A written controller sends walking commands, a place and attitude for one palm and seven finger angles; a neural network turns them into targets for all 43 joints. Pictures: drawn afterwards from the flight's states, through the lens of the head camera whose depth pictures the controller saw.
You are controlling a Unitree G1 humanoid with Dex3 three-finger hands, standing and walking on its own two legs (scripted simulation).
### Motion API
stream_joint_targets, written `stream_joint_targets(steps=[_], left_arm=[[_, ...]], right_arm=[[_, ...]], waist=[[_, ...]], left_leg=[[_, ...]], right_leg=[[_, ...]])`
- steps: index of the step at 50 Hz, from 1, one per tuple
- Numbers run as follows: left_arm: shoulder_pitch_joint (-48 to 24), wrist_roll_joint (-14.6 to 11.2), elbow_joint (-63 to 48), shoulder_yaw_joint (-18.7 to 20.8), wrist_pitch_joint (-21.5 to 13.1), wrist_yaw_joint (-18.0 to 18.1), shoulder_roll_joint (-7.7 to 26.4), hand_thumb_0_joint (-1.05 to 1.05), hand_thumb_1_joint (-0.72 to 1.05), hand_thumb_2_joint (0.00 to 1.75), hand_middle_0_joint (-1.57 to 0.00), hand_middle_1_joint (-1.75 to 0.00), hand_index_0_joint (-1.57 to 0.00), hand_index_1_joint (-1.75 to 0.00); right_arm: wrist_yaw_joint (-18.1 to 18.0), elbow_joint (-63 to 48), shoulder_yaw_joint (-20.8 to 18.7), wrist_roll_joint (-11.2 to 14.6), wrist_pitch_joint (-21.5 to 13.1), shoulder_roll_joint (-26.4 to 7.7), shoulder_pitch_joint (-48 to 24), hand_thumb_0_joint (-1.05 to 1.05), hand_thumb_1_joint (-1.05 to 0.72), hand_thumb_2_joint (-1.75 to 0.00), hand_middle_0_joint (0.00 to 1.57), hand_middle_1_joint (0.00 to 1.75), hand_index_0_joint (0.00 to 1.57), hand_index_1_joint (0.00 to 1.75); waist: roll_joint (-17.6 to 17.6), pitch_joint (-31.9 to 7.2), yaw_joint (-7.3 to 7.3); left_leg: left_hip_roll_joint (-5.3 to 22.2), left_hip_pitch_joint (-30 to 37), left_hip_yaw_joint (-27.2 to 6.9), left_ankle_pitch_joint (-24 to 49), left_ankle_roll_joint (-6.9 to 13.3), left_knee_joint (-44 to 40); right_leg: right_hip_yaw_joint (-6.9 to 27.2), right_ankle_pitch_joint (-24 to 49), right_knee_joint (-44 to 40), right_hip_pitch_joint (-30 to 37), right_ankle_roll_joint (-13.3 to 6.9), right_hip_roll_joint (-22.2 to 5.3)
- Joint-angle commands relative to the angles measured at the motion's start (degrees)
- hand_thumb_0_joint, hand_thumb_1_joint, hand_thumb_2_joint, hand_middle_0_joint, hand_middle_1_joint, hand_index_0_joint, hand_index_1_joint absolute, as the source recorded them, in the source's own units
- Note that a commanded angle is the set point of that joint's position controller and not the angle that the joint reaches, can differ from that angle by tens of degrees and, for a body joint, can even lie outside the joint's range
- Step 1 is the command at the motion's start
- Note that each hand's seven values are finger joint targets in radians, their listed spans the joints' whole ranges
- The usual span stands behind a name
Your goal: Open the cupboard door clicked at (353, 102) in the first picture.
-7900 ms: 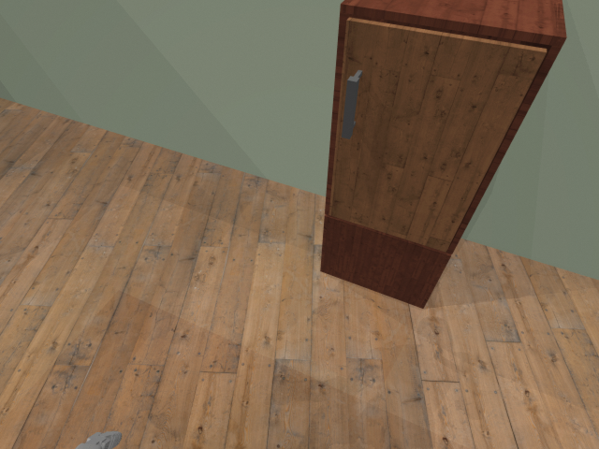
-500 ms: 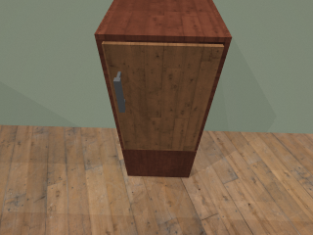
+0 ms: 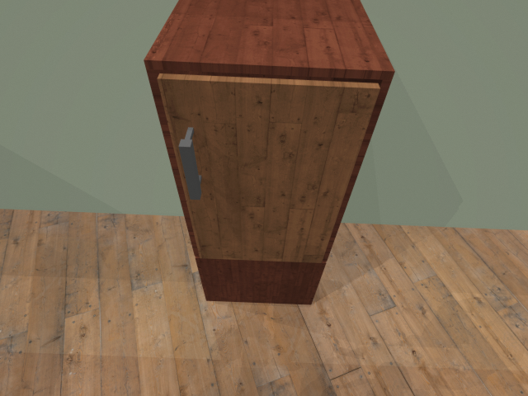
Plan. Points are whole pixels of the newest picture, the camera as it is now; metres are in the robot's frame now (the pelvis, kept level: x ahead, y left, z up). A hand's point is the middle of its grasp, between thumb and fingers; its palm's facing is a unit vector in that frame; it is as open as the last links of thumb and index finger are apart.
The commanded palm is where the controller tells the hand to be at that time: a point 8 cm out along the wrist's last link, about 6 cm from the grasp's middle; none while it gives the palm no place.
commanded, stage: look again from close up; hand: left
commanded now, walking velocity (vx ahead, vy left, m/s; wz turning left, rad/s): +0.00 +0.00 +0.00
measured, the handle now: (193, 164) +0.52 +0.18 +0.03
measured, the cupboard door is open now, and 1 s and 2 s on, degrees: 0 0 0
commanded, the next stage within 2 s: raise the hand with hooked fingers in 0.14 s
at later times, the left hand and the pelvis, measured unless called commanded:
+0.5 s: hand (148, 330) +0.21 +0.19 -0.01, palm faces +0.13 -0.99 -0.07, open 7.8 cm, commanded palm +0.13 +0.25 -0.05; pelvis +0.00 -0.02 -0.04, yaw +1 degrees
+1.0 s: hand (131, 340) +0.19 +0.21 -0.01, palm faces +0.05 -1.00 -0.05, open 10.6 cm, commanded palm +0.16 +0.26 -0.01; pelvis -0.04 -0.05 -0.07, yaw +2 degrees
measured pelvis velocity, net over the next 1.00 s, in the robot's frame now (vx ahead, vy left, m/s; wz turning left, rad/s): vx -0.04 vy -0.05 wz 0.03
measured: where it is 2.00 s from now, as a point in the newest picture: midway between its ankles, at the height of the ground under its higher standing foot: outside the picture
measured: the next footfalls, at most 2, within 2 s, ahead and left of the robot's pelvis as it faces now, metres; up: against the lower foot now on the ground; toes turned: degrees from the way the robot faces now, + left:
none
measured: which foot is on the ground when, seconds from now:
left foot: down 0.00-1.00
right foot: down 0.00-1.00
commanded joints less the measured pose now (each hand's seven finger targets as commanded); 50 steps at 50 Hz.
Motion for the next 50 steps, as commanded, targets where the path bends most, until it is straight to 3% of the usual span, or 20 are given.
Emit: stream_joint_targets(steps=[1,11,12,13,14,15,16,17,19,22,24,25,27,30,31,34,36,40,44,50], left_arm=[[2.1,0.2,-2.7,2.0,-1.2,0.4,7.7,0.00,0.90,0.90,-0.20,-0.30,-0.20,-0.30],[0.0,0.0,-3.6,2.4,-1.1,0.3,9.3,0.00,0.90,0.90,-0.20,-0.30,-0.20,-0.30],[5.1,0.4,-1.0,2.3,-1.6,2.6,7.6,0.00,0.90,0.90,-0.20,-0.30,-0.20,-0.30],[-38.8,-8.7,-89.4,19.5,-12.8,2.9,26.1,0.00,0.88,0.89,-0.20,-0.32,-0.20,-0.32],[-6.3,-4.0,-71.3,14.9,-10.3,3.3,19.9,0.00,0.85,0.88,-0.20,-0.33,-0.20,-0.33],[9.4,-8.0,-62.2,5.9,-3.5,3.5,3.1,0.00,0.83,0.87,-0.21,-0.34,-0.21,-0.34],[6.0,-8.7,-60.0,5.4,-4.1,2.1,-0.4,0.00,0.81,0.86,-0.21,-0.36,-0.21,-0.36],[3.7,-9.6,-60.2,8.3,-7.1,0.4,2.4,0.00,0.78,0.85,-0.21,-0.37,-0.21,-0.37],[14.9,-11.3,-50.6,13.3,-14.6,-4.9,2.7,0.00,0.74,0.83,-0.21,-0.40,-0.21,-0.40],[23.2,-14.9,-48.2,16.4,-28.5,-16.1,2.1,0.00,0.67,0.80,-0.22,-0.45,-0.22,-0.45],[17.6,-17.7,-48.2,20.0,-36.5,-23.9,6.2,0.00,0.62,0.78,-0.22,-0.48,-0.22,-0.48],[15.7,-19.2,-47.1,22.9,-37.5,-26.6,9.1,0.00,0.60,0.77,-0.22,-0.50,-0.22,-0.50],[8.8,-22.7,-51.9,26.1,-35.8,-29.5,12.9,0.00,0.55,0.75,-0.22,-0.53,-0.22,-0.53],[-3.8,-24.8,-61.0,26.9,-33.7,-29.3,16.7,0.00,0.48,0.72,-0.23,-0.57,-0.23,-0.57],[-5.8,-24.6,-64.4,25.3,-33.6,-28.8,16.1,0.00,0.46,0.71,-0.23,-0.58,-0.23,-0.58],[-6.5,-22.8,-71.5,23.8,-33.0,-26.8,16.8,0.00,0.39,0.68,-0.24,-0.63,-0.24,-0.63],[-8.1,-21.9,-69.2,22.6,-31.1,-27.0,16.7,0.00,0.34,0.66,-0.24,-0.66,-0.24,-0.66],[-5.8,-22.7,-59.7,25.5,-25.7,-28.2,19.3,0.00,0.25,0.62,-0.25,-0.72,-0.25,-0.72],[-2.0,-24.3,-57.8,28.5,-22.4,-27.9,20.0,0.00,0.15,0.58,-0.25,-0.78,-0.25,-0.78],[-4.3,-24.7,-55.8,28.1,-25.0,-26.9,19.1,0.00,0.01,0.52,-0.26,-0.87,-0.26,-0.87]], right_arm=[[-0.6,-2.2,-1.4,0.0,-0.6,-7.7,2.3,0.00,-0.90,-0.90,0.20,0.30,0.20,0.30],[-0.8,-1.9,-1.4,0.0,-0.7,-9.0,1.3,0.00,-0.90,-0.90,0.20,0.30,0.20,0.30],[-0.6,-5.3,-1.6,0.7,-0.5,-9.0,-1.2,0.00,-0.90,-0.90,0.20,0.30,0.20,0.30],[-1.4,-23.9,-4.3,3.0,-8.6,-14.8,2.2,0.00,-0.90,-0.90,0.20,0.30,0.20,0.30],[-3.9,-21.3,-2.6,1.3,-14.7,-10.7,-0.5,0.00,-0.90,-0.90,0.20,0.30,0.20,0.30],[-3.2,-21.1,-2.7,1.8,-16.1,-8.2,-2.3,0.00,-0.90,-0.90,0.20,0.30,0.20,0.30],[-2.0,-19.5,-3.8,2.0,-16.1,-8.1,0.7,0.00,-0.90,-0.90,0.20,0.30,0.20,0.30],[-1.3,-22.5,-5.2,1.0,-16.5,-10.1,-1.2,0.00,-0.90,-0.90,0.20,0.30,0.20,0.30],[-0.6,-25.7,-6.4,0.3,-15.6,-11.2,-2.1,0.00,-0.90,-0.90,0.20,0.30,0.20,0.30],[1.1,-30.1,-7.0,0.6,-15.3,-11.1,-4.5,0.00,-0.90,-0.90,0.20,0.30,0.20,0.30],[1.5,-32.5,-7.0,1.3,-16.2,-11.5,-5.8,0.00,-0.90,-0.90,0.20,0.30,0.20,0.30],[1.5,-33.8,-6.9,1.6,-16.2,-11.8,-5.1,0.00,-0.90,-0.90,0.20,0.30,0.20,0.30],[0.5,-38.0,-6.4,2.1,-16.0,-12.3,-6.0,0.00,-0.90,-0.90,0.20,0.30,0.20,0.30],[-1.3,-40.1,-5.4,2.9,-15.5,-11.5,-3.9,0.00,-0.90,-0.90,0.20,0.30,0.20,0.30],[-1.8,-40.6,-5.2,2.9,-15.4,-11.3,-3.8,0.00,-0.90,-0.90,0.20,0.30,0.20,0.30],[-3.1,-38.7,-4.6,2.7,-15.6,-11.4,-1.3,0.00,-0.90,-0.90,0.20,0.30,0.20,0.30],[-3.7,-37.1,-4.1,2.7,-15.4,-11.4,-1.0,0.00,-0.90,-0.90,0.20,0.30,0.20,0.30],[-4.2,-36.2,-3.2,3.1,-15.2,-11.8,-1.4,0.00,-0.90,-0.90,0.20,0.30,0.20,0.30],[-3.8,-37.5,-2.9,3.2,-14.8,-11.1,-1.7,0.00,-0.90,-0.90,0.20,0.30,0.20,0.30],[-3.1,-37.4,-2.9,2.8,-15.5,-11.6,-0.8,0.00,-0.90,-0.90,0.20,0.30,0.20,0.30]], waist=[[0.2,-0.6,-0.70],[0.2,-2.7,-0.38],[-0.3,-0.7,0.73],[9.1,-29.7,-4.00],[17.6,-25.5,-0.05],[17.5,-16.1,-1.76],[9.0,-7.8,-2.67],[4.7,-2.2,-2.05],[-8.3,-4.3,-0.22],[-9.9,-13.2,2.97],[-7.0,-16.5,2.60],[-2.8,-17.1,3.09],[-0.7,-22.1,2.93],[-0.2,-23.8,0.49],[2.5,-22.7,-0.04],[5.5,-25.0,-1.61],[4.2,-22.7,-3.16],[2.7,-19.3,-1.88],[0.7,-21.4,0.30],[-2.2,-18.2,-0.07]], left_leg=[[8.1,-0.5,-6.8,16.7,-0.3,-5.0],[8.5,1.8,-6.9,23.1,-0.4,-4.6],[9.6,-0.9,-4.6,29.8,-2.6,5.0],[4.2,12.0,-7.3,41.7,-4.7,-1.7],[9.3,22.6,-10.3,53.6,-4.9,-4.1],[6.9,14.9,-7.8,54.3,-7.6,-4.6],[7.3,8.5,-7.0,49.8,-7.2,-2.1],[6.7,0.7,-7.7,39.6,-6.7,2.0],[4.0,-12.9,-6.2,22.6,-5.8,10.3],[2.2,-22.6,-3.6,22.2,-5.4,19.6],[1.2,-29.5,-2.7,13.8,-5.2,25.2],[0.8,-31.6,-2.4,11.3,-5.0,27.2],[0.1,-35.1,-1.2,4.9,-4.1,29.4],[1.2,-38.3,-2.3,-3.3,-2.9,32.5],[1.7,-37.9,-2.4,-4.4,-2.4,32.3],[2.7,-33.9,-3.3,0.8,-1.4,32.2],[3.0,-34.9,-3.8,0.9,-1.4,32.7],[2.9,-36.4,-4.6,-0.1,-1.6,30.3],[2.4,-35.4,-4.4,1.1,-1.9,27.1],[2.2,-34.8,-4.5,0.0,-2.0,24.7]], right_leg=[[3.9,14.2,-2.2,1.3,-3.9,-3.9],[3.2,18.0,-1.4,3.8,-4.0,-4.0],[3.7,31.0,-1.3,1.8,-2.5,-6.5],[-2.7,31.6,3.3,4.6,-4.6,-0.5],[-5.1,10.8,9.3,-3.9,-4.3,1.9],[-7.4,-0.3,12.3,-9.3,-3.7,1.9],[-6.4,-0.3,9.7,-12.6,-3.0,1.1],[-7.0,0.8,7.7,-14.7,-3.2,1.0],[-8.6,8.8,8.5,-15.4,-3.4,1.6],[-8.1,18.3,21.0,-18.3,-3.6,1.7],[-5.6,13.7,26.3,-23.3,-3.6,1.5],[-3.6,11.8,27.7,-24.2,-3.9,1.0],[0.0,2.7,26.7,-23.6,-3.3,0.7],[5.8,-11.6,22.0,-24.1,-2.1,-0.1],[6.1,-15.1,21.0,-25.0,-2.4,0.3],[4.6,-5.9,21.6,-23.3,-2.7,1.0],[4.3,-4.1,21.5,-24.1,-2.3,1.2],[3.4,-6.9,19.5,-22.6,-2.3,1.3],[3.6,-5.3,16.9,-17.3,-1.3,0.0],[2.5,-8.5,16.1,-18.8,-1.6,0.6]])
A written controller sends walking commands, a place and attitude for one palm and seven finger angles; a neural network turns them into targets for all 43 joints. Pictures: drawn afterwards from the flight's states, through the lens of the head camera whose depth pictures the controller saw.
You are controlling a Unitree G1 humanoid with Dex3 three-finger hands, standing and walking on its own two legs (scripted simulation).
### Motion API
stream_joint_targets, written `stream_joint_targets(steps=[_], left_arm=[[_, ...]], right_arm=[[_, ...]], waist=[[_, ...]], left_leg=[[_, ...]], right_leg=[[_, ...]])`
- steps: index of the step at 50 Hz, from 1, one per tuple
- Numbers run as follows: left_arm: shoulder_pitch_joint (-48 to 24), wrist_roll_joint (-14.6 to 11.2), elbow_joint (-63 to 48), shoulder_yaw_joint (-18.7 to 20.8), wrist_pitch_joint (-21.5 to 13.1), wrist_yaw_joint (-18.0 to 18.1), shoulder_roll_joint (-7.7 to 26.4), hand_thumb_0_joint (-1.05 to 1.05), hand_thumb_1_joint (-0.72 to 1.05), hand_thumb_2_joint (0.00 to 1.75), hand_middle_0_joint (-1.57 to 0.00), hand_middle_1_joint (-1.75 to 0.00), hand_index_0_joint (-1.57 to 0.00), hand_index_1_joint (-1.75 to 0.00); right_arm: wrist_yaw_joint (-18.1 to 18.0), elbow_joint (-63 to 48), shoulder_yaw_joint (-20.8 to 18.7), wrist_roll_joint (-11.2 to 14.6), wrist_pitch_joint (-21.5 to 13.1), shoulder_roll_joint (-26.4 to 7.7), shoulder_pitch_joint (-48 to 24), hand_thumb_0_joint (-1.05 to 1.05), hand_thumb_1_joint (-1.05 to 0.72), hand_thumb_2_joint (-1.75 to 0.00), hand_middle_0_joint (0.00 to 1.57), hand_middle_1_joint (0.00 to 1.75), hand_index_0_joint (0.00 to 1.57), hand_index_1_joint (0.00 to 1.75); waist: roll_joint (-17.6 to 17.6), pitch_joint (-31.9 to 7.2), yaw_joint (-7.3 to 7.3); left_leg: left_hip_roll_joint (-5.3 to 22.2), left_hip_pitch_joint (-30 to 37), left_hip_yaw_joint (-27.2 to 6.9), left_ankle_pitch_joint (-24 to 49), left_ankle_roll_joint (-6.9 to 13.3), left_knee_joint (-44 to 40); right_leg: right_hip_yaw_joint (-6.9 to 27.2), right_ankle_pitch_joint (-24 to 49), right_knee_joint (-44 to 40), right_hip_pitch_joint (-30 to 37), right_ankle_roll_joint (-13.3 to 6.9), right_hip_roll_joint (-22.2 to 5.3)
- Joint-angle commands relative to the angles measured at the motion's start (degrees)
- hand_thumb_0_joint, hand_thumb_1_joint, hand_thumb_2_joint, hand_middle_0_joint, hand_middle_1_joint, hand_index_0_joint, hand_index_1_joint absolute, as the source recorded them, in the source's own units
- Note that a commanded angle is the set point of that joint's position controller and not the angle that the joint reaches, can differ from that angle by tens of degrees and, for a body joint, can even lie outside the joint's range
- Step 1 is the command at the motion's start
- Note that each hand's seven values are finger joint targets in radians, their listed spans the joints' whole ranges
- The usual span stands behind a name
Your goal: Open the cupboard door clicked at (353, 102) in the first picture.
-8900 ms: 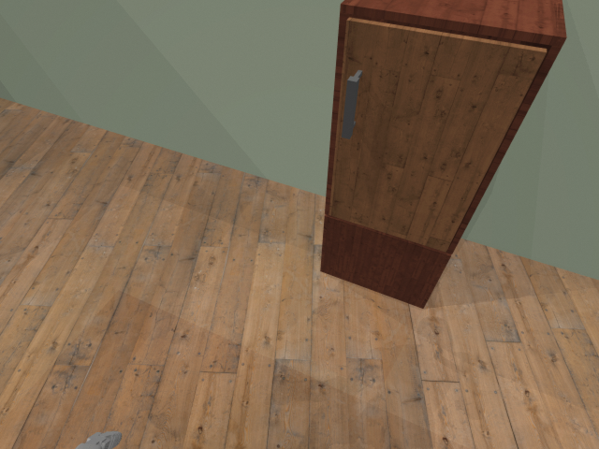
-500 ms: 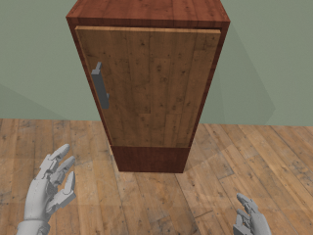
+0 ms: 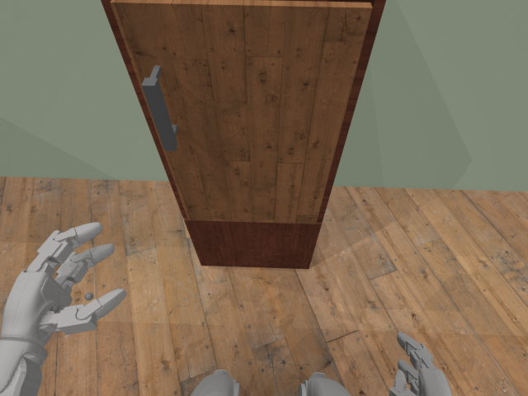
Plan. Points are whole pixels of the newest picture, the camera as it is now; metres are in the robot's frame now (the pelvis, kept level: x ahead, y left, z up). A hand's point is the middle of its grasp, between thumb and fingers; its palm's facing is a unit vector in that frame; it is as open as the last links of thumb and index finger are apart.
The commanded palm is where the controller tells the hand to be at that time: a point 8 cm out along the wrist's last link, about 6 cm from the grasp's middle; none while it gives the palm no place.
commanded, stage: raise the hand with hooked fingers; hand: left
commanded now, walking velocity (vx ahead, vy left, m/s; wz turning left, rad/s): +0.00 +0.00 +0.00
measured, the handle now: (164, 110) +0.57 +0.21 +0.09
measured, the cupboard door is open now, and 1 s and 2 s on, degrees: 0 0 0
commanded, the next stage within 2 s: move the hooked fingers beside the handle in 1.34 s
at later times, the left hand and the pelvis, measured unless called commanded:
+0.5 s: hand (53, 258) +0.28 +0.29 +0.08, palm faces +0.04 -1.00 -0.04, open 13.4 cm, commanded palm +0.25 +0.34 +0.09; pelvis +0.01 +0.04 +0.02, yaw +0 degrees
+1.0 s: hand (42, 218) +0.32 +0.31 +0.12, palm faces +0.03 -1.00 -0.01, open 14.0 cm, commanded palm +0.28 +0.35 +0.12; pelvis +0.02 +0.03 +0.03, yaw +0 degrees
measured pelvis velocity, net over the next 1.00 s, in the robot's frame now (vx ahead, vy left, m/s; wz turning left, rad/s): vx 0.02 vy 0.03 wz -0.01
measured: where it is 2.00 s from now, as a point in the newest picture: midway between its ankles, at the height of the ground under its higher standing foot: outside the picture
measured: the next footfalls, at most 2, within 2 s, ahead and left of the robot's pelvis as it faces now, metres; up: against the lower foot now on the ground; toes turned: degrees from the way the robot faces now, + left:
none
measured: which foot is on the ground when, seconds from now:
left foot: down 0.00-1.00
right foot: down 0.00-1.00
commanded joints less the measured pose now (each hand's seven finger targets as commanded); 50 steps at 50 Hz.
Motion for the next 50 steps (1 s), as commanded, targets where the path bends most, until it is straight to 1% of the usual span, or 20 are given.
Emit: stream_joint_targets(steps=[1,4,5,6,9,10,15,16,21,22,24,25,26,30,33,36,38,41,46,50], left_arm=[[-3.6,-1.5,-9.2,5.8,-6.0,0.4,10.2,0.00,-0.01,0.51,-0.27,-0.88,-0.27,-0.88],[-5.0,-1.0,-9.0,4.8,-6.8,0.0,10.2,0.00,-0.08,0.48,-0.27,-0.93,-0.27,-0.93],[-6.6,-1.2,-9.4,5.1,-6.7,-0.2,10.9,0.00,-0.10,0.47,-0.27,-0.94,-0.27,-0.94],[-7.6,-1.0,-10.5,5.4,-6.9,-0.2,11.5,0.00,-0.13,0.46,-0.27,-0.96,-0.27,-0.96],[-8.7,-0.3,-12.1,4.6,-6.6,0.8,11.1,0.00,-0.20,0.43,-0.28,-1.00,-0.28,-1.00],[-9.6,-0.2,-12.7,5.0,-6.3,1.1,12.0,0.00,-0.22,0.42,-0.28,-1.02,-0.28,-1.02],[-10.3,0.5,-10.9,5.8,-3.8,2.2,12.9,0.00,-0.34,0.37,-0.29,-1.10,-0.29,-1.10],[-11.5,0.6,-11.6,4.9,-3.3,2.0,12.1,0.00,-0.36,0.36,-0.29,-1.11,-0.29,-1.11],[-15.1,0.6,-9.2,5.3,-0.3,1.1,13.0,0.00,-0.48,0.31,-0.30,-1.18,-0.30,-1.18],[-15.9,0.8,-9.5,5.3,0.0,0.9,13.1,0.00,-0.50,0.30,-0.30,-1.20,-0.30,-1.20],[-17.1,1.0,-8.9,5.0,0.9,0.6,12.9,0.00,-0.50,0.30,-0.30,-1.20,-0.30,-1.20],[-18.6,0.9,-8.4,5.1,1.3,0.3,13.5,0.00,-0.50,0.30,-0.30,-1.20,-0.30,-1.20],[-19.7,1.0,-8.5,5.6,1.5,0.1,14.2,0.00,-0.50,0.30,-0.30,-1.20,-0.30,-1.20],[-22.4,1.0,-6.8,6.9,2.3,-0.4,16.1,0.00,-0.50,0.30,-0.30,-1.20,-0.30,-1.20],[-24.5,1.0,-7.2,7.2,2.4,-1.0,16.8,0.00,-0.50,0.30,-0.30,-1.20,-0.30,-1.20],[-25.7,0.5,-4.6,8.5,3.1,-1.7,18.0,0.00,-0.50,0.30,-0.30,-1.20,-0.30,-1.20],[-27.4,0.5,-3.7,8.5,3.5,-2.3,18.4,0.00,-0.50,0.30,-0.30,-1.20,-0.30,-1.20],[-29.4,0.4,-1.5,9.2,4.3,-3.0,19.8,0.00,-0.50,0.30,-0.30,-1.20,-0.30,-1.20],[-26.8,-0.2,2.5,8.4,5.0,-4.2,18.0,0.00,-0.50,0.30,-0.30,-1.20,-0.30,-1.20],[-28.8,0.1,0.5,9.5,3.9,-3.5,19.8,0.00,-0.50,0.30,-0.30,-1.20,-0.30,-1.20]], right_arm=[[-0.5,-9.5,-3.8,0.2,-4.0,-9.3,-3.6,0.00,-0.90,-0.90,0.20,0.30,0.20,0.30],[-0.7,-9.2,-3.9,0.4,-4.4,-9.8,-2.7,0.00,-0.90,-0.90,0.20,0.30,0.20,0.30],[-0.7,-9.4,-3.8,0.3,-4.4,-10.1,-2.6,0.00,-0.90,-0.90,0.20,0.30,0.20,0.30],[-0.8,-9.2,-3.9,0.4,-4.5,-10.3,-2.1,0.00,-0.90,-0.90,0.20,0.30,0.20,0.30],[-1.0,-9.1,-3.8,0.5,-4.7,-10.3,-1.9,0.00,-0.90,-0.90,0.20,0.30,0.20,0.30],[-1.0,-9.1,-3.7,0.3,-4.7,-10.6,-1.8,0.00,-0.90,-0.90,0.20,0.30,0.20,0.30],[-1.0,-9.3,-3.3,0.3,-3.9,-10.8,-1.4,0.00,-0.90,-0.90,0.20,0.30,0.20,0.30],[-0.9,-9.5,-3.1,0.4,-3.7,-10.7,-1.7,0.00,-0.90,-0.90,0.20,0.30,0.20,0.30],[-1.1,-9.9,-2.8,0.4,-2.8,-10.9,-1.5,0.00,-0.90,-0.90,0.20,0.30,0.20,0.30],[-1.1,-9.9,-2.8,0.5,-2.7,-10.8,-1.5,0.00,-0.90,-0.90,0.20,0.30,0.20,0.30],[-1.2,-9.8,-2.6,0.5,-2.5,-10.7,-1.5,0.00,-0.90,-0.90,0.20,0.30,0.20,0.30],[-1.3,-9.8,-2.5,0.4,-2.3,-10.9,-1.4,0.00,-0.90,-0.90,0.20,0.30,0.20,0.30],[-1.3,-9.7,-2.5,0.4,-2.1,-10.9,-1.4,0.00,-0.90,-0.90,0.20,0.30,0.20,0.30],[-1.6,-9.6,-2.2,0.3,-1.7,-11.0,-1.3,0.00,-0.90,-0.90,0.20,0.30,0.20,0.30],[-1.8,-9.1,-2.3,0.4,-1.6,-10.9,-1.2,0.00,-0.90,-0.90,0.20,0.30,0.20,0.30],[-1.8,-8.8,-2.2,0.3,-1.2,-11.1,-0.7,0.00,-0.90,-0.90,0.20,0.30,0.20,0.30],[-1.9,-8.6,-2.3,0.4,-1.0,-11.1,-1.0,0.00,-0.90,-0.90,0.20,0.30,0.20,0.30],[-2.0,-8.6,-2.1,0.5,-0.6,-11.2,-0.9,0.00,-0.90,-0.90,0.20,0.30,0.20,0.30],[-1.7,-9.1,-2.3,0.7,-0.1,-11.4,-0.7,0.00,-0.90,-0.90,0.20,0.30,0.20,0.30],[-1.5,-9.6,-2.4,0.4,0.2,-11.5,-1.0,0.00,-0.90,-0.90,0.20,0.30,0.20,0.30]], waist=[[-3.4,-10.5,1.05],[-1.7,-10.0,0.70],[-0.9,-9.6,0.72],[-0.2,-11.4,0.80],[2.2,-11.5,0.98],[3.5,-11.3,1.06],[3.1,-9.9,1.32],[4.9,-10.6,1.18],[2.2,-10.2,0.90],[3.8,-11.4,1.10],[4.3,-11.2,0.97],[3.6,-10.2,0.72],[4.4,-11.5,0.96],[3.4,-11.5,1.03],[4.7,-13.7,1.05],[3.2,-13.5,1.12],[4.5,-12.7,1.06],[4.4,-12.1,1.07],[1.0,-11.0,1.30],[2.0,-10.6,1.39]], left_leg=[[-1.6,0.8,-0.2,10.5,1.9,-8.1],[-1.7,3.1,-0.1,9.7,2.1,-9.8],[-1.6,3.8,-0.4,10.0,2.1,-10.1],[-1.5,5.6,-0.4,10.7,2.1,-10.9],[-1.3,9.0,-1.0,12.0,1.8,-13.1],[-1.3,10.0,-1.4,13.1,1.7,-13.3],[-0.9,12.4,-2.3,15.9,0.8,-15.3],[-1.0,13.5,-2.3,16.7,0.6,-15.7],[-0.7,15.3,-2.7,18.7,0.1,-16.8],[-0.6,16.3,-2.7,19.9,-0.1,-16.8],[-0.6,17.3,-2.7,20.9,-0.3,-17.0],[-0.6,17.6,-3.2,22.1,-0.6,-17.0],[-0.6,18.2,-3.0,22.5,-0.7,-17.2],[-0.6,19.3,-3.3,23.4,-0.9,-17.8],[-0.3,21.7,-3.3,26.9,-1.2,-18.1],[-0.4,22.0,-3.2,29.0,-1.2,-18.4],[-0.5,21.9,-2.9,27.5,-1.1,-18.9],[-0.7,21.6,-2.5,26.3,-0.7,-19.5],[-1.1,19.3,-1.4,24.0,0.4,-19.6],[-1.4,18.3,-1.1,21.2,0.8,-19.6]], right_leg=[[9.8,1.1,-13.3,13.9,3.0,-1.7],[8.3,-0.4,-13.5,12.6,2.6,-1.3],[7.7,0.2,-12.9,12.1,2.1,-0.8],[6.9,1.7,-12.5,12.7,2.1,-0.7],[4.1,5.2,-11.3,12.4,1.7,-0.1],[3.7,6.6,-10.8,12.2,1.3,0.3],[2.0,9.5,-10.9,12.9,1.0,0.8],[2.0,10.1,-11.0,12.9,1.0,0.7],[1.5,12.3,-12.1,14.0,1.0,1.0],[1.5,12.9,-12.1,14.3,1.1,0.9],[1.5,13.6,-12.6,14.2,1.1,0.9],[1.2,14.1,-12.5,14.1,0.8,1.2],[1.4,14.4,-12.7,14.6,0.9,1.0],[1.3,15.0,-13.4,15.4,0.7,1.2],[1.4,16.7,-14.0,16.3,0.9,0.9],[1.5,18.6,-14.6,17.5,0.9,1.1],[1.6,17.9,-15.2,17.5,0.9,0.9],[2.0,18.1,-16.2,18.5,0.8,1.0],[2.5,19.1,-17.1,20.1,0.8,0.8],[3.0,17.4,-17.2,20.2,0.6,0.8]])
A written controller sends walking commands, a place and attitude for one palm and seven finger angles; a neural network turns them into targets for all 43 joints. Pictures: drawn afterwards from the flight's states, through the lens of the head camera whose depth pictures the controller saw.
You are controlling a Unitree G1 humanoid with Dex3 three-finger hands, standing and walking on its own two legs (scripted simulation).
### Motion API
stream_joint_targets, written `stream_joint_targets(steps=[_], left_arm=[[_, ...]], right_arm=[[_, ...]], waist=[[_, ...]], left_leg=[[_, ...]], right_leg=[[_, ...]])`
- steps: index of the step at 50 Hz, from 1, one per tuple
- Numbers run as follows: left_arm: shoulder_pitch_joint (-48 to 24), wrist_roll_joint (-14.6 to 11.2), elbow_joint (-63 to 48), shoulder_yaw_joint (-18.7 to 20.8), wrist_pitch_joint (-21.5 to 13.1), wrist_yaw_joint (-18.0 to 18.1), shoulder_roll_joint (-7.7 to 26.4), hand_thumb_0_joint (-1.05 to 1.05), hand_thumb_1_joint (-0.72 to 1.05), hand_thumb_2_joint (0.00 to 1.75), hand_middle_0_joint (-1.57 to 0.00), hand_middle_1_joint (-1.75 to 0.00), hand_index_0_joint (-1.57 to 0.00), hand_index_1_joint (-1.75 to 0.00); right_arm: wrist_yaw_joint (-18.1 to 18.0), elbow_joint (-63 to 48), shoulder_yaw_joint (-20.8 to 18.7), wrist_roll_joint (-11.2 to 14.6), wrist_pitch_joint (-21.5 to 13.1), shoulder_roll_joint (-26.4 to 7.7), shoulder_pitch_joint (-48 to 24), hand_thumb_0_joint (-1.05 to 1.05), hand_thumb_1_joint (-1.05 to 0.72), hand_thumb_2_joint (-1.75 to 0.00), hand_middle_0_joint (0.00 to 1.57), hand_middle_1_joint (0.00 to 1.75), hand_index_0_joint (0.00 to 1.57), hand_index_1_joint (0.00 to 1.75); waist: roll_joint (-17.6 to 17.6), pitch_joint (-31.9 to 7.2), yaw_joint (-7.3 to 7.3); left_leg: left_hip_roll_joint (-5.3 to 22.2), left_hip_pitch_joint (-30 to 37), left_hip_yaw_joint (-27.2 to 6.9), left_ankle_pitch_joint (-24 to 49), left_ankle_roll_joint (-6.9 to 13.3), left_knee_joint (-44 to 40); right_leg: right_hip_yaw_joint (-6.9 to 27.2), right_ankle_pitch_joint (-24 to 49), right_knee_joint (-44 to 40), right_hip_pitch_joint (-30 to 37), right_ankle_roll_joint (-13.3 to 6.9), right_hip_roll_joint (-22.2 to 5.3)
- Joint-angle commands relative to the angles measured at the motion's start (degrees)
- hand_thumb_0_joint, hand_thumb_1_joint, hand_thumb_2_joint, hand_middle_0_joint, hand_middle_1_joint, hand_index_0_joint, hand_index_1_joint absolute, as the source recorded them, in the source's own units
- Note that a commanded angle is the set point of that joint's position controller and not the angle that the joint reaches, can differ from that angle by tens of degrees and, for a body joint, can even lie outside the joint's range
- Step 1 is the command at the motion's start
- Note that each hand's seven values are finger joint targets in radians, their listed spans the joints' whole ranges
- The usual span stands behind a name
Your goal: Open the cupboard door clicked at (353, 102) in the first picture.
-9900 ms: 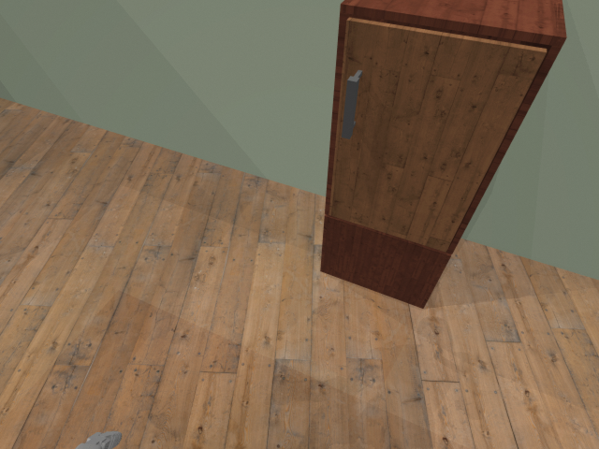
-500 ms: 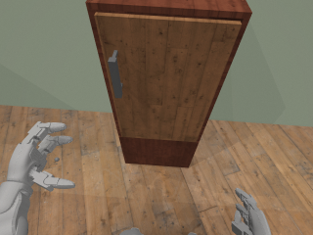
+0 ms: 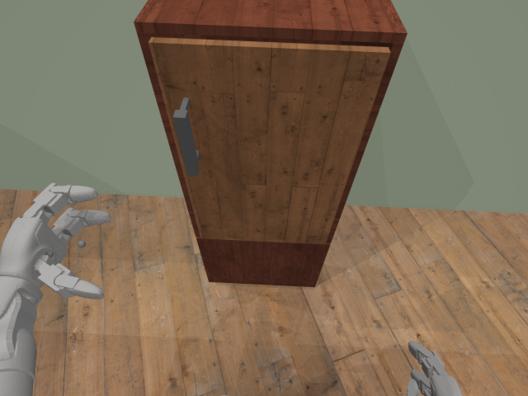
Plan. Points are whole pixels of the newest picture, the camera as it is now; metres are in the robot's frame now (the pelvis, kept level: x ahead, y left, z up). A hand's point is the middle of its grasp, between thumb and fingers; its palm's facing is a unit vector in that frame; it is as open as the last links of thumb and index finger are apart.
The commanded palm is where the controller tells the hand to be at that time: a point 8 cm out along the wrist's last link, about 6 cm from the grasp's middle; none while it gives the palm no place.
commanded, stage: raise the hand with hooked fingers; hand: left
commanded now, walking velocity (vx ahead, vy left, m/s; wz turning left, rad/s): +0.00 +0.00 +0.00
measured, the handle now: (189, 138) +0.55 +0.18 +0.06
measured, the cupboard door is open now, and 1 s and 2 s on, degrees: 0 0 0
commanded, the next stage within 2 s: move the hooked fingers beside the handle in 0.34 s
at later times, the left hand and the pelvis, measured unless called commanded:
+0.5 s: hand (90, 252) +0.28 +0.26 +0.08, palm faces +0.05 -1.00 -0.01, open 14.0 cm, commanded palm +0.26 +0.31 +0.08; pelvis -0.01 -0.01 +0.00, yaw +0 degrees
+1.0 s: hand (114, 210) +0.36 +0.26 +0.08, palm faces +0.04 -1.00 +0.00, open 14.0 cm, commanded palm +0.33 +0.31 +0.07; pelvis +0.00 -0.01 +0.00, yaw -1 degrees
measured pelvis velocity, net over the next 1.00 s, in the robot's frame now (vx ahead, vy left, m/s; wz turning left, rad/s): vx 0.00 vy -0.01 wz -0.01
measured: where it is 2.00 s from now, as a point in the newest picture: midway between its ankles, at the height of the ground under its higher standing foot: outside the picture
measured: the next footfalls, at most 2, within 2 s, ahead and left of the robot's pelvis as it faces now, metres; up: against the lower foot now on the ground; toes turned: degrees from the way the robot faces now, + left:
none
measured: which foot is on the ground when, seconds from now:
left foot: down 0.00-1.00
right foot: down 0.00-1.00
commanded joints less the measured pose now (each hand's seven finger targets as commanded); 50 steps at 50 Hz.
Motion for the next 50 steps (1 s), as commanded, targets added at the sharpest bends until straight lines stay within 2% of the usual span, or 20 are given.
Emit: stream_joint_targets(steps=[1,3,7,10,14,17,22,23,24,27,29,31,33,36,38,41,44,45,48,50], left_arm=[[-10.7,-1.1,-12.1,5.9,-4.6,0.4,14.6,0.00,-0.50,0.30,-0.30,-1.20,-0.30,-1.20],[-10.8,-0.8,-13.8,6.0,-5.8,1.1,14.6,0.00,-0.50,0.30,-0.30,-1.20,-0.30,-1.20],[-10.8,-0.8,-14.3,6.4,-6.8,1.7,14.8,0.00,-0.50,0.30,-0.30,-1.20,-0.30,-1.20],[-10.6,-1.3,-11.4,5.8,-6.4,1.3,13.8,0.00,-0.50,0.30,-0.30,-1.20,-0.30,-1.20],[-11.5,-1.0,-11.1,4.9,-5.8,0.5,13.5,0.00,-0.50,0.30,-0.30,-1.20,-0.30,-1.20],[-11.7,-1.0,-11.4,5.0,-6.0,0.4,13.7,0.00,-0.50,0.30,-0.30,-1.20,-0.30,-1.20],[-12.2,-1.0,-11.8,4.9,-6.4,0.8,13.7,0.00,-0.50,0.30,-0.30,-1.20,-0.30,-1.20],[-13.4,-1.0,-11.6,4.0,-6.4,0.9,12.8,0.00,-0.50,0.30,-0.30,-1.20,-0.30,-1.20],[-13.7,-1.0,-10.3,5.5,-6.4,1.1,14.3,0.00,-0.50,0.30,-0.30,-1.20,-0.30,-1.20],[-20.4,-0.2,-6.5,4.0,-6.1,0.7,14.4,0.00,-0.50,0.30,-0.30,-1.20,-0.30,-1.20],[-24.8,0.3,-5.3,3.6,-6.5,0.5,15.1,0.00,-0.50,0.30,-0.30,-1.20,-0.30,-1.20],[-25.5,0.9,-3.7,3.8,-6.8,0.0,16.3,0.00,-0.50,0.30,-0.30,-1.20,-0.30,-1.20],[-29.0,1.5,-3.6,2.1,-7.3,0.0,15.4,0.00,-0.50,0.30,-0.30,-1.20,-0.30,-1.20],[-26.5,1.2,-0.5,3.4,-6.9,0.2,16.1,0.00,-0.50,0.30,-0.30,-1.20,-0.30,-1.20],[-26.7,1.6,0.1,2.8,-6.5,0.9,15.2,0.00,-0.50,0.30,-0.30,-1.20,-0.30,-1.20],[-24.9,2.0,1.1,5.8,-6.1,2.1,17.9,0.00,-0.50,0.30,-0.30,-1.20,-0.30,-1.20],[-27.2,2.7,0.8,4.9,-6.6,3.1,17.0,0.00,-0.50,0.30,-0.30,-1.20,-0.30,-1.20],[-29.1,2.6,0.8,4.0,-6.9,3.1,16.5,0.00,-0.50,0.30,-0.30,-1.20,-0.30,-1.20],[-31.2,3.1,2.0,4.6,-8.0,3.3,17.2,0.00,-0.50,0.30,-0.30,-1.20,-0.30,-1.20],[-32.8,3.2,3.5,4.6,-8.5,3.2,17.7,0.00,-0.50,0.30,-0.30,-1.20,-0.30,-1.20]], right_arm=[[-0.5,-8.7,-3.4,0.0,-2.5,-8.0,-2.1,0.00,-0.90,-0.90,0.20,0.30,0.20,0.30],[-0.5,-8.7,-3.3,0.0,-2.6,-7.6,-2.3,0.00,-0.90,-0.90,0.20,0.30,0.20,0.30],[-0.7,-8.1,-3.2,-0.1,-2.6,-7.3,-2.2,0.00,-0.90,-0.90,0.20,0.30,0.20,0.30],[-1.0,-7.9,-3.1,0.0,-2.5,-7.6,-2.5,0.00,-0.90,-0.90,0.20,0.30,0.20,0.30],[-1.3,-7.9,-3.0,0.3,-2.6,-7.4,-3.0,0.00,-0.90,-0.90,0.20,0.30,0.20,0.30],[-1.4,-8.0,-3.0,0.3,-2.5,-7.5,-3.0,0.00,-0.90,-0.90,0.20,0.30,0.20,0.30],[-1.4,-8.1,-2.8,0.3,-2.7,-7.2,-3.4,0.00,-0.90,-0.90,0.20,0.30,0.20,0.30],[-1.5,-7.9,-2.8,0.3,-2.8,-7.3,-3.4,0.00,-0.90,-0.90,0.20,0.30,0.20,0.30],[-1.7,-7.5,-2.9,0.3,-2.7,-7.5,-3.1,0.00,-0.90,-0.90,0.20,0.30,0.20,0.30],[-2.1,-6.6,-2.6,0.4,-2.3,-7.8,-2.8,0.00,-0.90,-0.90,0.20,0.30,0.20,0.30],[-2.4,-6.0,-2.7,0.4,-2.3,-7.9,-2.4,0.00,-0.90,-0.90,0.20,0.30,0.20,0.30],[-2.4,-5.9,-2.7,0.3,-2.1,-8.0,-1.9,0.00,-0.90,-0.90,0.20,0.30,0.20,0.30],[-2.3,-5.5,-2.7,0.3,-2.1,-7.8,-1.5,0.00,-0.90,-0.90,0.20,0.30,0.20,0.30],[-1.9,-5.7,-2.8,0.2,-1.6,-8.1,-0.5,0.00,-0.90,-0.90,0.20,0.30,0.20,0.30],[-1.5,-5.8,-2.9,0.3,-1.2,-7.9,-0.4,0.00,-0.90,-0.90,0.20,0.30,0.20,0.30],[-0.9,-6.4,-3.1,0.0,-0.3,-8.2,0.6,0.00,-0.90,-0.90,0.20,0.30,0.20,0.30],[-0.6,-6.4,-3.3,0.1,0.6,-8.0,0.9,0.00,-0.90,-0.90,0.20,0.30,0.20,0.30],[-0.6,-6.6,-3.2,-0.1,0.9,-8.3,1.3,0.00,-0.90,-0.90,0.20,0.30,0.20,0.30],[-0.6,-5.9,-3.5,-0.1,1.6,-8.3,2.2,0.00,-0.90,-0.90,0.20,0.30,0.20,0.30],[-0.7,-5.5,-3.6,-0.1,2.0,-8.6,2.9,0.00,-0.90,-0.90,0.20,0.30,0.20,0.30]], waist=[[1.6,-13.3,0.44],[4.6,-14.2,0.62],[4.9,-14.8,0.41],[1.4,-11.9,0.04],[3.4,-12.4,-0.02],[1.9,-13.0,-0.12],[3.4,-12.2,0.00],[1.9,-12.2,-0.62],[1.1,-12.2,-0.48],[1.0,-10.0,-1.93],[2.1,-11.5,-2.41],[2.4,-13.3,-1.94],[5.1,-14.6,-2.18],[2.4,-16.6,-1.08],[3.0,-16.2,-1.02],[1.5,-17.0,-0.05],[3.4,-16.2,-0.75],[1.3,-16.0,-1.32],[3.0,-17.5,-1.65],[1.6,-17.3,-2.02]], left_leg=[[0.2,5.9,-2.7,17.5,-1.7,-7.4],[0.2,6.9,-2.6,17.7,-1.8,-7.6],[0.2,7.0,-2.3,18.7,-1.7,-7.3],[0.1,4.8,-2.2,15.9,-1.3,-7.2],[0.0,4.9,-1.9,14.0,-1.2,-7.4],[0.1,4.9,-2.0,14.3,-1.1,-7.3],[0.1,5.6,-2.4,13.5,-1.3,-7.8],[0.1,5.5,-2.4,13.6,-1.1,-7.6],[0.1,4.8,-2.3,13.0,-1.1,-7.4],[0.1,3.1,-2.2,10.6,-1.1,-7.0],[0.0,3.3,-2.2,9.4,-1.0,-6.6],[0.1,3.9,-2.3,11.4,-0.9,-6.3],[0.2,5.5,-2.7,12.5,-1.2,-6.3],[0.2,5.1,-2.9,15.5,-1.3,-6.1],[0.2,4.9,-2.7,16.8,-1.5,-6.3],[0.3,4.0,-2.5,19.1,-1.5,-6.2],[0.5,3.9,-2.2,18.3,-1.7,-6.5],[0.5,3.8,-2.5,18.4,-1.5,-6.2],[0.5,4.3,-2.1,18.0,-1.5,-5.9],[0.7,4.2,-2.4,18.9,-1.4,-5.5]], right_leg=[[1.2,12.9,-4.0,7.9,-1.9,1.7],[1.3,12.7,-3.8,8.0,-1.9,1.6],[1.7,14.4,-3.7,8.9,-1.7,1.6],[2.1,12.9,-4.5,8.8,-1.6,1.6],[2.6,11.1,-5.2,8.4,-1.4,1.2],[2.5,11.5,-5.0,8.6,-1.4,1.3],[2.2,10.3,-4.9,7.8,-1.5,1.4],[2.2,10.7,-4.9,7.7,-1.3,1.4],[2.5,10.3,-5.1,7.7,-1.2,1.3],[2.9,8.0,-5.2,5.9,-1.2,1.2],[3.5,6.6,-5.4,5.5,-1.0,0.9],[3.5,8.5,-4.7,6.3,-1.4,1.1],[2.8,9.3,-4.0,5.2,-1.6,1.1],[2.5,12.5,-3.2,7.0,-1.6,1.3],[2.3,13.8,-3.0,6.9,-1.6,1.2],[2.3,16.3,-2.4,8.5,-1.6,1.4],[2.1,15.2,-2.5,6.9,-1.5,1.5],[2.0,15.2,-2.2,6.9,-1.6,1.8],[2.5,15.1,-2.3,6.5,-1.3,1.7],[2.4,15.6,-2.0,6.3,-1.5,2.1]])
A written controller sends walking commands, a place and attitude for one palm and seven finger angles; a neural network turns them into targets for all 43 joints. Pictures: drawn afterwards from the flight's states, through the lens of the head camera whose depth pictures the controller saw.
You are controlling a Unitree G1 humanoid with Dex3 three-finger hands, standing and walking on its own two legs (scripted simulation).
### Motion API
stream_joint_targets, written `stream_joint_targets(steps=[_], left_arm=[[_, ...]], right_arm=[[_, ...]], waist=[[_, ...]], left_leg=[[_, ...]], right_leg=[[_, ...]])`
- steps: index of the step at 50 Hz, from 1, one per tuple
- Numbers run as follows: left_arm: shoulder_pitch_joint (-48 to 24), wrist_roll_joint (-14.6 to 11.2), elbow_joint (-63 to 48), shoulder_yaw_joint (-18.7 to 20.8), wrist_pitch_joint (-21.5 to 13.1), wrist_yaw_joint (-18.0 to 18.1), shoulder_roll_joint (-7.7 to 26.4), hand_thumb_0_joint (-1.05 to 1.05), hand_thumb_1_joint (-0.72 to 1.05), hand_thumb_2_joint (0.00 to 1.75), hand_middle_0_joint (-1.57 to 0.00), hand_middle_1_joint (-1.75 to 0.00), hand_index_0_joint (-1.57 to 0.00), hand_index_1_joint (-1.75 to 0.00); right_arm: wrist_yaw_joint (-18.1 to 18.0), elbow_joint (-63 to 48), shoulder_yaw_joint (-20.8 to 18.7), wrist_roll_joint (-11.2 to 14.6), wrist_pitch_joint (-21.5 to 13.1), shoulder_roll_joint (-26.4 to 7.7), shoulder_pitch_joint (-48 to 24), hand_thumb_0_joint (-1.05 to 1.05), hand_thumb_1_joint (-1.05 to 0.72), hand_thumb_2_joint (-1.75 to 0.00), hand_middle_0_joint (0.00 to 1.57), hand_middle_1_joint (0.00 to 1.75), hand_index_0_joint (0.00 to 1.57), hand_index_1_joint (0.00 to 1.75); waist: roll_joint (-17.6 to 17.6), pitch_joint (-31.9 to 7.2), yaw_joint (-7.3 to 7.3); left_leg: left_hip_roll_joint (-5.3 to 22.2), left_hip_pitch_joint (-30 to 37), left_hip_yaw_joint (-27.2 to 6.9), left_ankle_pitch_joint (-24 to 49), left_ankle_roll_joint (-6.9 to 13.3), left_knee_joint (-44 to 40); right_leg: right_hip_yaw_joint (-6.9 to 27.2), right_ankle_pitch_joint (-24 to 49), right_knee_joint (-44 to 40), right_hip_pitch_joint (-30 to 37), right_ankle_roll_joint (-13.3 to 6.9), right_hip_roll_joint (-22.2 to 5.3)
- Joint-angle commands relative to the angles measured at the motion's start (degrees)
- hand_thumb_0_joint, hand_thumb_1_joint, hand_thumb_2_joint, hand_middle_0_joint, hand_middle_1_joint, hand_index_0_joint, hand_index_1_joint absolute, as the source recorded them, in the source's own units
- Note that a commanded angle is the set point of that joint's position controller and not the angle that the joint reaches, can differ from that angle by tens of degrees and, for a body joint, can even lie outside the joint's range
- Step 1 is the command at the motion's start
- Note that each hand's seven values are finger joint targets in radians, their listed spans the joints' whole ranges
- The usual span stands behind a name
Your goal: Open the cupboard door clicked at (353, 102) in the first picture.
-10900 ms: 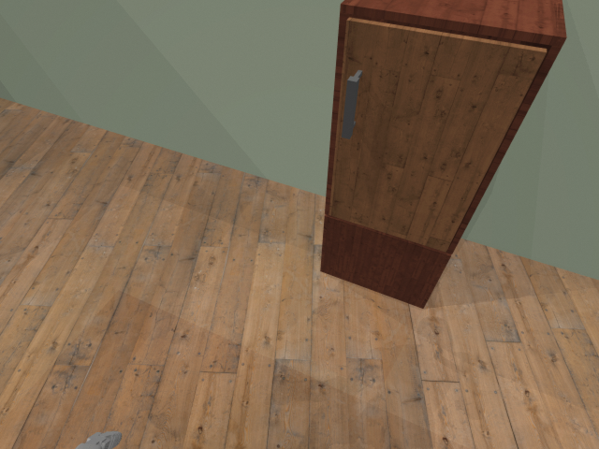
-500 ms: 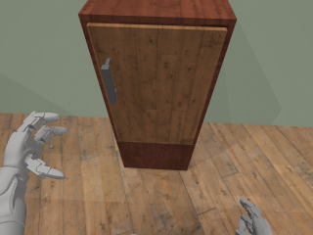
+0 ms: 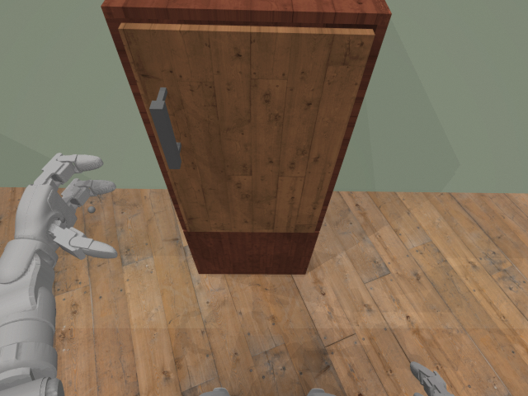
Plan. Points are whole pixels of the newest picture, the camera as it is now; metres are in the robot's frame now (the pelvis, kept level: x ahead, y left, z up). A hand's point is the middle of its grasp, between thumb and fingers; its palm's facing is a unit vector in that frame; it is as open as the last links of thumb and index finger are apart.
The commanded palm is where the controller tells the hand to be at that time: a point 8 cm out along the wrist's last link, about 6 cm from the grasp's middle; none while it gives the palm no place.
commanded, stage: move the hooked fingers beside the handle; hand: left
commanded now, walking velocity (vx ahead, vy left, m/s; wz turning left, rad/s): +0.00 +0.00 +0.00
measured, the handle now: (169, 130) +0.55 +0.20 +0.06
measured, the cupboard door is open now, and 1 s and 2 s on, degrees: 0 0 0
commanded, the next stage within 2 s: slide the fingers in behind the handle in 1.84 s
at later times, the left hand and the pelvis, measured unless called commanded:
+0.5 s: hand (103, 181) +0.41 +0.27 +0.08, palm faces +0.03 -1.00 +0.01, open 14.0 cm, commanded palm +0.39 +0.32 +0.07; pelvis +0.00 +0.01 -0.01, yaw +0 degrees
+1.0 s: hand (121, 147) +0.48 +0.26 +0.08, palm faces +0.03 -1.00 -0.01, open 14.0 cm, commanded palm +0.47 +0.31 +0.07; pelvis -0.01 +0.01 -0.02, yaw -1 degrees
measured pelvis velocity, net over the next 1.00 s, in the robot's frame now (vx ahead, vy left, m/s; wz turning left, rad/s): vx -0.01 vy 0.01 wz -0.02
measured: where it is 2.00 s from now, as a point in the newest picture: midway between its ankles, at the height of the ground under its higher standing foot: outside the picture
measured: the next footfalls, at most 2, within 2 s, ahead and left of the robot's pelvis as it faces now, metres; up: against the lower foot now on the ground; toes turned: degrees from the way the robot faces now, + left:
none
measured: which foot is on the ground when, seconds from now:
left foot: down 0.00-1.00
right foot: down 0.00-1.00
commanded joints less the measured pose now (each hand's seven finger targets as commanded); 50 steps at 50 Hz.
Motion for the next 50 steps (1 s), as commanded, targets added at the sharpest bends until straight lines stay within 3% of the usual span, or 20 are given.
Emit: stream_joint_targets(steps=[1,3,6,12,15,17,20,21,24,25,26,27,30,32,35,38,39,41,49,50], left_arm=[[-20.4,-0.7,-10.5,4.4,-5.4,-0.1,17.2,0.00,-0.50,0.30,-0.30,-1.20,-0.30,-1.20],[-22.4,-0.3,-9.7,2.7,-5.6,-0.2,15.8,0.00,-0.50,0.30,-0.30,-1.20,-0.30,-1.20],[-22.0,-0.4,-7.8,3.6,-5.7,-0.3,16.5,0.00,-0.50,0.30,-0.30,-1.20,-0.30,-1.20],[-27.3,0.6,-1.0,4.7,-5.6,-0.2,19.1,0.00,-0.50,0.30,-0.30,-1.20,-0.30,-1.20],[-31.2,1.1,-2.1,3.3,-7.3,-0.2,18.6,0.00,-0.50,0.30,-0.30,-1.20,-0.30,-1.20],[-31.2,1.3,-1.6,4.4,-8.0,-0.1,19.8,0.00,-0.50,0.30,-0.30,-1.20,-0.30,-1.20],[-34.3,1.2,2.6,1.7,-7.8,-0.6,17.2,0.00,-0.50,0.30,-0.30,-1.20,-0.30,-1.20],[-34.2,1.6,4.2,3.2,-7.5,-0.5,19.2,0.00,-0.50,0.30,-0.30,-1.20,-0.30,-1.20],[-39.2,3.1,8.1,3.2,-7.2,0.2,21.2,0.00,-0.50,0.30,-0.30,-1.20,-0.30,-1.20],[-40.5,3.2,8.4,4.5,-7.8,0.3,23.0,0.00,-0.50,0.30,-0.30,-1.20,-0.30,-1.20],[-41.3,3.7,8.0,4.5,-8.3,0.3,23.7,0.00,-0.50,0.30,-0.30,-1.20,-0.30,-1.20],[-43.4,4.0,6.9,3.3,-9.0,0.3,22.7,0.00,-0.50,0.30,-0.30,-1.20,-0.30,-1.20],[-44.4,3.8,8.4,3.4,-10.0,0.5,22.5,0.00,-0.50,0.30,-0.30,-1.20,-0.30,-1.20],[-44.1,4.1,13.0,4.5,-9.2,0.3,24.3,0.00,-0.50,0.30,-0.30,-1.20,-0.30,-1.20],[-46.2,5.0,12.5,4.0,-8.8,0.3,24.8,0.00,-0.50,0.30,-0.30,-1.20,-0.30,-1.20],[-48.6,5.5,14.6,2.8,-8.5,0.8,24.2,0.00,-0.50,0.30,-0.30,-1.20,-0.30,-1.20],[-48.3,5.7,16.5,5.3,-8.3,1.1,27.2,0.00,-0.50,0.30,-0.30,-1.20,-0.30,-1.20],[-51.3,6.3,16.3,5.5,-8.7,1.2,28.8,0.00,-0.50,0.30,-0.30,-1.20,-0.30,-1.20],[-53.3,7.4,17.5,5.1,-8.9,1.6,29.0,0.00,-0.50,0.30,-0.30,-1.20,-0.30,-1.20],[-52.5,7.4,19.1,5.8,-8.5,1.7,29.7,0.00,-0.50,0.30,-0.30,-1.20,-0.30,-1.20]], right_arm=[[-0.7,-6.3,-3.5,0.1,-1.4,-8.8,1.3,0.00,-0.90,-0.90,0.20,0.30,0.20,0.30],[-0.7,-5.9,-3.5,0.1,-1.1,-8.7,1.7,0.00,-0.90,-0.90,0.20,0.30,0.20,0.30],[-0.5,-5.8,-3.6,0.0,-0.3,-8.9,2.4,0.00,-0.90,-0.90,0.20,0.30,0.20,0.30],[-0.4,-5.1,-3.6,0.0,1.3,-9.3,3.3,0.00,-0.90,-0.90,0.20,0.30,0.20,0.30],[-0.1,-5.3,-3.6,-0.2,1.7,-9.3,3.9,0.00,-0.90,-0.90,0.20,0.30,0.20,0.30],[0.0,-5.1,-3.8,-0.4,2.1,-9.3,4.3,0.00,-0.90,-0.90,0.20,0.30,0.20,0.30],[0.1,-4.4,-3.6,-0.2,2.8,-9.3,4.7,0.00,-0.90,-0.90,0.20,0.30,0.20,0.30],[0.1,-4.3,-3.8,-0.2,3.1,-9.7,5.1,0.00,-0.90,-0.90,0.20,0.30,0.20,0.30],[0.0,-3.7,-3.4,-0.3,3.8,-10.0,5.5,0.00,-0.90,-0.90,0.20,0.30,0.20,0.30],[0.0,-3.7,-3.5,-0.5,4.1,-10.2,5.9,0.00,-0.90,-0.90,0.20,0.30,0.20,0.30],[0.0,-3.7,-3.5,-0.4,4.2,-10.2,6.0,0.00,-0.90,-0.90,0.20,0.30,0.20,0.30],[0.0,-3.7,-3.5,-0.6,4.3,-10.0,6.2,0.00,-0.90,-0.90,0.20,0.30,0.20,0.30],[0.4,-3.1,-3.6,-0.9,4.8,-10.2,7.3,0.00,-0.90,-0.90,0.20,0.30,0.20,0.30],[0.3,-2.5,-3.4,-0.8,5.5,-10.5,7.7,0.00,-0.90,-0.90,0.20,0.30,0.20,0.30],[0.4,-2.8,-3.5,-1.0,6.1,-10.5,8.5,0.00,-0.90,-0.90,0.20,0.30,0.20,0.30],[0.5,-2.4,-3.3,-1.1,6.8,-10.7,9.3,0.00,-0.90,-0.90,0.20,0.30,0.20,0.30],[0.4,-2.2,-3.4,-1.2,7.1,-11.1,9.8,0.00,-0.90,-0.90,0.20,0.30,0.20,0.30],[0.3,-2.1,-3.2,-1.3,7.5,-11.2,10.4,0.00,-0.90,-0.90,0.20,0.30,0.20,0.30],[0.9,-1.7,-3.2,-1.9,9.0,-11.3,12.7,0.00,-0.90,-0.90,0.20,0.30,0.20,0.30],[0.9,-1.7,-3.3,-2.0,9.3,-11.6,13.3,0.00,-0.90,-0.90,0.20,0.30,0.20,0.30]], waist=[[3.6,-18.0,-0.30],[5.3,-18.4,-0.75],[3.2,-20.0,-0.43],[2.2,-16.8,-1.31],[6.2,-20.2,-1.32],[5.3,-22.5,-1.36],[3.5,-19.0,-2.73],[3.0,-19.1,-2.30],[3.5,-17.9,-3.40],[2.4,-19.3,-3.11],[4.5,-21.2,-3.08],[7.0,-22.7,-3.48],[6.0,-23.8,-3.89],[4.3,-22.3,-4.05],[7.3,-23.6,-4.15],[5.8,-22.2,-5.49],[4.3,-21.8,-5.12],[4.3,-23.5,-5.65],[9.0,-26.5,-6.13],[6.2,-26.1,-6.46]], left_leg=[[0.2,7.9,-3.1,19.6,-1.2,-6.6],[0.3,9.3,-3.4,19.9,-1.4,-6.4],[0.4,9.5,-3.6,22.4,-1.4,-6.0],[0.4,5.6,-3.0,18.3,-1.1,-5.6],[0.4,8.7,-3.5,21.3,-1.5,-4.7],[0.6,9.3,-3.6,22.9,-1.6,-4.2],[0.8,7.5,-3.8,21.9,-1.3,-3.9],[1.0,6.9,-3.9,20.7,-1.4,-4.0],[0.7,4.1,-3.7,16.0,-0.9,-3.7],[0.7,3.5,-3.7,16.3,-0.8,-3.3],[0.7,4.7,-3.9,17.1,-1.0,-3.1],[0.8,6.6,-4.0,18.2,-1.2,-2.7],[1.2,8.4,-4.8,21.5,-1.5,-1.9],[1.2,4.9,-4.1,19.1,-1.1,-1.7],[1.1,6.0,-4.4,20.5,-1.2,-1.5],[1.4,5.0,-4.4,19.2,-1.0,-1.3],[1.4,3.1,-4.4,18.1,-0.8,-1.1],[1.3,2.4,-4.3,18.2,-0.7,-0.7],[1.7,6.2,-4.8,23.4,-1.2,0.4],[1.8,5.3,-4.8,24.0,-0.9,0.8]], right_leg=[[1.7,15.9,-3.4,9.5,-1.1,1.4],[1.5,15.3,-3.4,7.9,-1.2,1.4],[1.4,17.1,-3.0,9.0,-1.2,1.6],[1.7,15.1,-3.0,7.1,-1.1,1.6],[1.5,15.5,-1.9,5.8,-1.5,1.8],[1.7,16.9,-1.7,6.7,-1.2,1.8],[1.3,15.9,-1.7,4.1,-1.2,2.1],[1.3,14.7,-1.6,3.6,-1.2,2.0],[1.6,12.0,-1.6,2.5,-1.0,1.7],[1.7,12.5,-1.1,3.6,-1.2,1.9],[1.8,12.6,-0.8,3.1,-1.2,1.8],[1.9,12.8,-0.5,2.0,-1.2,1.8],[1.3,13.6,0.0,0.7,-1.3,2.3],[1.6,13.3,-0.2,1.4,-1.0,2.1],[1.5,13.5,0.3,0.4,-1.2,2.1],[1.4,12.5,-0.1,-1.4,-0.8,2.3],[1.6,12.3,0.0,-0.6,-0.8,2.3],[1.9,13.0,0.4,0.3,-0.7,2.3],[1.4,14.6,1.0,-2.3,-0.8,2.7],[1.3,15.4,1.1,-2.0,-0.9,2.9]])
